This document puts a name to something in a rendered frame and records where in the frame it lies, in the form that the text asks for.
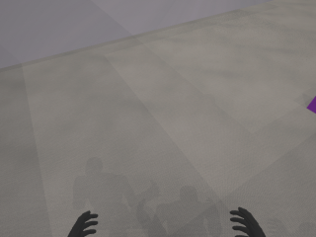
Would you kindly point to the robot left hand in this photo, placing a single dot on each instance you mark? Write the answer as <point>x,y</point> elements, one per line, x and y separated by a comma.
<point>81,224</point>

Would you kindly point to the robot right hand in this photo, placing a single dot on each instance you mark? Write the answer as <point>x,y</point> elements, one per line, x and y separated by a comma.
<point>252,228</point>

